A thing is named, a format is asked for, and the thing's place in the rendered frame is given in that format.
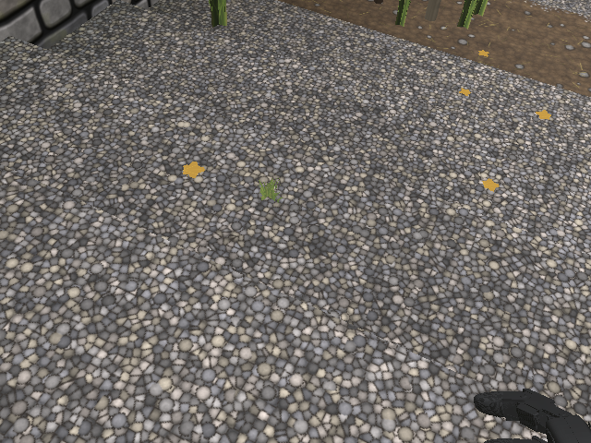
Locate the robot right hand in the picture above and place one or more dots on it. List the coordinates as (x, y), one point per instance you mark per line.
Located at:
(537, 412)

